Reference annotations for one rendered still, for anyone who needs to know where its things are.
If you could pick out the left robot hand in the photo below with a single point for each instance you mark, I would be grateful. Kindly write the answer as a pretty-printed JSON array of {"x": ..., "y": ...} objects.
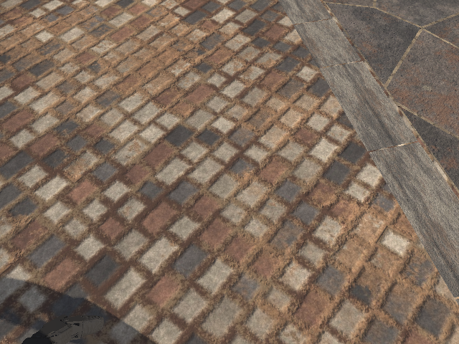
[{"x": 63, "y": 329}]

